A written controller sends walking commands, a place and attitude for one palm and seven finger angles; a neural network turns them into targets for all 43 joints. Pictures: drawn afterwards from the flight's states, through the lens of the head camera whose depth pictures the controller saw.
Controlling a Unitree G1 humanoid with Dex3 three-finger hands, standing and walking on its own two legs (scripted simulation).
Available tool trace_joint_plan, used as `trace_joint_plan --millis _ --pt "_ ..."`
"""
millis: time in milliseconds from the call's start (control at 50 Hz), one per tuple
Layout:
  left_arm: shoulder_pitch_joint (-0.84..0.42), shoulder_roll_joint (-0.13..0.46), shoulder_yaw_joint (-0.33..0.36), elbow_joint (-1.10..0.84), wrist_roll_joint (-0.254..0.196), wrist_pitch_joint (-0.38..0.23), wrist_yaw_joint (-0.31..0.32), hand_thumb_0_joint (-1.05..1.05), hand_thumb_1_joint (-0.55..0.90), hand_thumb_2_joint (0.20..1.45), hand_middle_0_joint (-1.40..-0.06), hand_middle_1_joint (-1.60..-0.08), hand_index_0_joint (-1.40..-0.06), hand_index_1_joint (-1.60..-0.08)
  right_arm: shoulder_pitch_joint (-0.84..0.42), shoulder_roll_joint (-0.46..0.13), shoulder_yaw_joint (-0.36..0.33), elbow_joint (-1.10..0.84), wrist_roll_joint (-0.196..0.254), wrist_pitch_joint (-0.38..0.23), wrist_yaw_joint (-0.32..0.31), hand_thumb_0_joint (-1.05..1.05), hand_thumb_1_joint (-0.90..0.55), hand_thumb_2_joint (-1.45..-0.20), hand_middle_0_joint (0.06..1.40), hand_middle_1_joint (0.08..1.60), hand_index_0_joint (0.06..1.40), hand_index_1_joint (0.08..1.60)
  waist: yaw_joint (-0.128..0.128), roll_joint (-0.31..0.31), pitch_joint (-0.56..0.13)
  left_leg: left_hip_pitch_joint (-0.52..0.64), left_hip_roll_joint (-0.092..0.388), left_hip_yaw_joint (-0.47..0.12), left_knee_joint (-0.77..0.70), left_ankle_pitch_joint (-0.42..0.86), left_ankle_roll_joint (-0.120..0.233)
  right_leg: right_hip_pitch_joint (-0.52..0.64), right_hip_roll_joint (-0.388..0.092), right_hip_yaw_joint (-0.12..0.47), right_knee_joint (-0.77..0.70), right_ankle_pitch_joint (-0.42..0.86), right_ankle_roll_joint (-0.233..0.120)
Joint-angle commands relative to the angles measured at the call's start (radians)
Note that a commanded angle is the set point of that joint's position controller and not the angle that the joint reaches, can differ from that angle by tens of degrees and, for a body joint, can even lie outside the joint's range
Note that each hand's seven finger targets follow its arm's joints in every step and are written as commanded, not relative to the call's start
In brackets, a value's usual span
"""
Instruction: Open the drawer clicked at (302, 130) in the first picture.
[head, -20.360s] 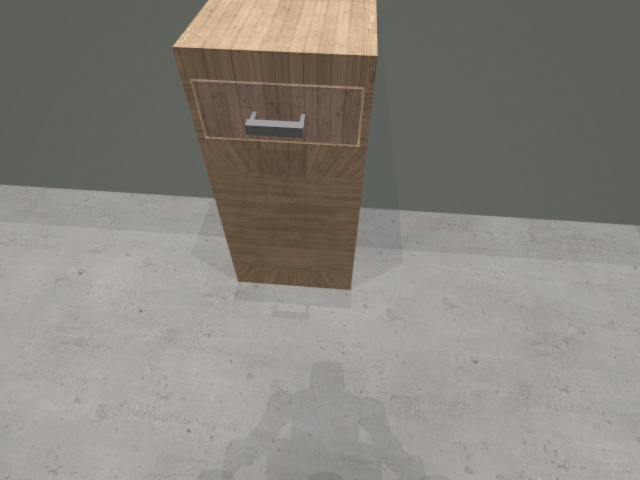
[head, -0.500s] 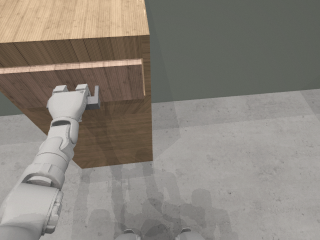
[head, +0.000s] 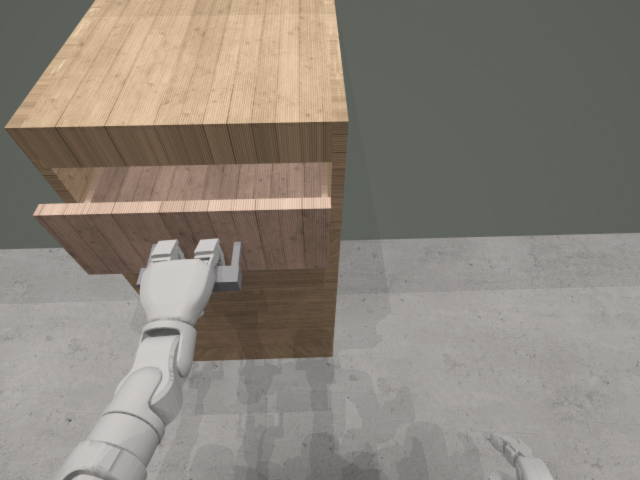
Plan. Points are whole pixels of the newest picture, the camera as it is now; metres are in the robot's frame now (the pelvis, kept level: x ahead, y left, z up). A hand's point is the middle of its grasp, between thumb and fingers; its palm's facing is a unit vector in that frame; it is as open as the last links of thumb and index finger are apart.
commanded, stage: pull the drawer open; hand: left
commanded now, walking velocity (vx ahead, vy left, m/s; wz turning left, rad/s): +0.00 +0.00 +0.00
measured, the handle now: (193, 264) +0.40 +0.20 +0.00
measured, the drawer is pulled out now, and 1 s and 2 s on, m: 0.08 0.23 0.30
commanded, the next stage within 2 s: open the thumb to release the handle in 1.70 s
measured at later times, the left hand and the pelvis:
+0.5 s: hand (190, 318) +0.33 +0.19 -0.02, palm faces -0.03 -0.08 -1.00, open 5.7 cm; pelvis -0.02 -0.02 +0.00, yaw -2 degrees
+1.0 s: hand (175, 416) +0.20 +0.18 -0.02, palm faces -0.01 -0.14 -0.99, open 5.9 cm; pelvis -0.01 -0.02 +0.00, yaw -1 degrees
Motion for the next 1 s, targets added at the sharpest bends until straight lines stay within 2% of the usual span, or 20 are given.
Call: trace_joint_plan --millis 0,40,100,120,140,200,280,300,360,440,500,540,600,640,700,720,780,820,860,980 --pt "-0.329 0.134 0.09 -0.049 0.021 0.033 0.018 0.0 0.9 0.9 -0.4 -1.35 -0.4 -1.35 0.066 -0.134 -0.042 -0.061 -0.012 -0.01 -0.028 0.0 -0.9 -0.9 0.2 0.3 0.2 0.3 -0.028 -0.004 -0.265 0.31 0.018 -0.069 -0.036 0.696 -0.045 0.028 0.035 -0.029 -0.023 0.456 -0.04" --pt "-0.384 0.139 0.086 -0.075 0.013 0.028 0.007 0.0 0.9 0.9 -0.4 -1.35 -0.4 -1.35 0.069 -0.13 -0.044 -0.057 -0.014 -0.004 -0.033 0.0 -0.9 -0.9 0.2 0.3 0.2 0.3 -0.024 0.039 -0.343 0.363 0.017 -0.07 -0.017 0.773 -0.048 0.045 0.03 -0.022 -0.01 0.51 -0.04" --pt "-0.403 0.114 0.065 -0.023 -0.008 0.015 -0.016 0.0 0.9 0.9 -0.4 -1.35 -0.4 -1.35 0.059 -0.124 -0.04 -0.057 -0.013 0.004 -0.042 0.0 -0.9 -0.9 0.2 0.3 0.2 0.3 -0.032 -0.024 -0.326 0.321 0.006 -0.065 -0.019 0.701 -0.042 0.064 0.03 -0.023 -0.016 0.496 -0.037" --pt "-0.41 0.144 0.094 -0.009 -0.011 0.005 -0.021 0.0 0.9 0.9 -0.4 -1.35 -0.4 -1.35 0.059 -0.125 -0.041 -0.054 -0.014 0.004 -0.047 0.0 -0.9 -0.9 0.2 0.3 0.2 0.3 -0.029 -0.05 -0.338 0.307 0.004 -0.061 -0.018 0.688 -0.037 0.087 0.029 -0.014 -0.019 0.509 -0.036" --pt "-0.422 0.124 0.073 -0.001 -0.016 -0.006 -0.027 0.0 0.9 0.9 -0.4 -1.35 -0.4 -1.35 0.059 -0.123 -0.037 -0.06 -0.012 0.004 -0.051 0.0 -0.9 -0.9 0.2 0.3 0.2 0.3 -0.033 -0.046 -0.321 0.29 -0.001 -0.058 -0.023 0.647 -0.033 0.086 0.026 -0.015 -0.023 0.501 -0.036" --pt "-0.455 0.152 0.1 0.039 -0.015 -0.048 -0.032 0.0 0.9 0.9 -0.4 -1.35 -0.4 -1.35 0.052 -0.12 -0.033 -0.058 -0.013 0.0 -0.062 0.0 -0.9 -0.9 0.2 0.3 0.2 0.3 -0.031 -0.079 -0.291 0.225 -0.014 -0.046 -0.028 0.529 -0.025 0.098 0.023 -0.007 -0.027 0.48 -0.036" --pt "-0.246 0.14 0.12 0.016 -0.028 -0.095 -0.03 0.0 0.9 0.9 -0.4 -1.35 -0.4 -1.35 0.037 -0.115 -0.034 -0.09 -0.011 -0.01 -0.056 0.0 -0.9 -0.9 0.2 0.3 0.2 0.3 0.02 -0.072 -0.316 0.199 -0.02 -0.032 -0.044 0.492 -0.021 0.16 0.024 0.006 -0.034 0.489 -0.041" --pt "-0.223 0.113 0.1 -0.004 -0.029 -0.103 -0.028 0.0 0.9 0.9 -0.4 -1.35 -0.4 -1.35 0.027 -0.111 -0.035 -0.096 -0.008 -0.013 -0.052 0.0 -0.9 -0.9 0.2 0.3 0.2 0.3 0.017 -0.073 -0.299 0.197 -0.019 -0.033 -0.048 0.48 -0.021 0.148 0.025 0.007 -0.039 0.478 -0.042" --pt "-0.087 0.134 0.134 -0.059 -0.036 -0.116 -0.015 0.0 0.9 0.9 -0.4 -1.35 -0.4 -1.35 0.016 -0.114 -0.037 -0.112 -0.004 -0.022 -0.041 0.0 -0.9 -0.9 0.2 0.3 0.2 0.3 0.04 -0.064 -0.299 0.177 -0.017 -0.025 -0.058 0.463 -0.021 0.177 0.025 0.017 -0.043 0.483 -0.043" --pt "0.086 0.137 0.152 -0.162 -0.042 -0.103 0.011 0.0 0.9 0.9 -0.4 -1.35 -0.4 -1.35 0.002 -0.12 -0.042 -0.128 -0.003 -0.032 -0.026 0.0 -0.9 -0.9 0.2 0.3 0.2 0.3 0.052 -0.056 -0.283 0.171 -0.012 -0.022 -0.073 0.473 -0.022 0.201 0.027 0.024 -0.046 0.503 -0.046" --pt "0.149 0.128 0.146 -0.227 -0.047 -0.073 0.03 0.0 0.9 0.9 -0.4 -1.35 -0.4 -1.35 -0.01 -0.127 -0.046 -0.128 -0.001 -0.041 -0.018 0.0 -0.9 -0.9 0.2 0.3 0.2 0.3 0.039 -0.063 -0.236 0.175 -0.009 -0.018 -0.08 0.454 -0.023 0.185 0.028 0.023 -0.056 0.492 -0.043" --pt "0.203 0.146 0.167 -0.273 -0.05 -0.056 0.04 0.0 0.9 0.9 -0.4 -1.35 -0.4 -1.35 -0.02 -0.129 -0.044 -0.131 -0.001 -0.045 -0.014 0.0 -0.9 -0.9 0.2 0.3 0.2 0.3 0.047 -0.056 -0.239 0.171 -0.009 -0.02 -0.089 0.452 -0.026 0.202 0.027 0.026 -0.051 0.491 -0.045" --pt "0.28 0.109 0.132 -0.342 -0.052 -0.026 0.048 0.0 0.9 0.9 -0.4 -1.35 -0.4 -1.35 -0.038 -0.127 -0.044 -0.139 0.0 -0.052 -0.005 0.0 -0.9 -0.9 0.2 0.3 0.2 0.3 0.042 -0.041 -0.218 0.207 -0.003 -0.022 -0.089 0.473 -0.028 0.176 0.029 0.013 -0.051 0.472 -0.043" --pt "0.361 0.128 0.159 -0.386 -0.055 -0.018 0.053 0.0 0.9 0.9 -0.4 -1.35 -0.4 -1.35 -0.053 -0.124 -0.042 -0.147 -0.002 -0.056 -0.002 0.0 -0.9 -0.9 0.2 0.3 0.2 0.3 0.058 -0.034 -0.236 0.224 0.001 -0.025 -0.086 0.524 -0.03 0.193 0.027 0.017 -0.041 0.501 -0.043" --pt "0.455 0.093 0.125 -0.441 -0.058 -0.004 0.051 0.0 0.9 0.9 -0.4 -1.35 -0.4 -1.35 -0.076 -0.119 -0.033 -0.16 -0.001 -0.061 0.008 0.0 -0.9 -0.9 0.2 0.3 0.2 0.3 0.057 -0.043 -0.194 0.231 0.003 -0.029 -0.08 0.537 -0.033 0.173 0.028 0.005 -0.035 0.5 -0.042" --pt "0.471 0.117 0.153 -0.465 -0.058 -0.006 0.052 0.0 0.9 0.9 -0.4 -1.35 -0.4 -1.35 -0.088 -0.12 -0.032 -0.163 -0.003 -0.062 0.008 0.0 -0.9 -0.9 0.2 0.3 0.2 0.3 0.064 -0.031 -0.203 0.242 0.007 -0.033 -0.079 0.571 -0.034 0.179 0.027 0.011 -0.032 0.517 -0.044" --pt "0.568 0.074 0.106 -0.536 -0.044 -0.008 0.057 0.0 0.9 0.9 -0.4 -1.35 -0.4 -1.35 -0.111 -0.107 -0.022 -0.181 -0.007 -0.067 0.022 0.0 -0.9 -0.9 0.2 0.3 0.2 0.3 0.068 -0.025 -0.188 0.265 0.012 -0.042 -0.065 0.601 -0.037 0.149 0.027 0.001 -0.014 0.501 -0.041" --pt "0.607 0.093 0.124 -0.586 -0.036 -0.015 0.06 0.0 0.9 0.9 -0.4 -1.35 -0.4 -1.35 -0.13 -0.105 -0.018 -0.192 -0.01 -0.067 0.026 0.0 -0.9 -0.9 0.2 0.3 0.2 0.3 0.079 -0.014 -0.194 0.278 0.016 -0.048 -0.057 0.641 -0.04 0.148 0.028 0.006 -0.006 0.51 -0.045" --pt "0.658 0.053 0.082 -0.61 -0.029 -0.02 0.064 0.0 0.9 0.9 -0.4 -1.35 -0.4 -1.35 -0.136 -0.095 -0.012 -0.202 -0.014 -0.07 0.036 0.0 -0.9 -0.9 0.2 0.3 0.2 0.3 0.075 -0.028 -0.177 0.281 0.017 -0.055 -0.042 0.635 -0.039 0.126 0.028 -0.002 0.008 0.494 -0.041" --pt "0.786 0.071 0.097 -0.71 -0.009 -0.062 0.072 0.0 0.9 0.9 -0.4 -1.35 -0.4 -1.35 -0.163 -0.082 0.003 -0.228 -0.024 -0.074 0.052 0.0 -0.9 -0.9 0.2 0.3 0.2 0.3 0.095 -0.019 -0.171 0.271 0.01 -0.06 -0.011 0.623 -0.04 0.105 0.03 0.013 0.035 0.497 -0.044"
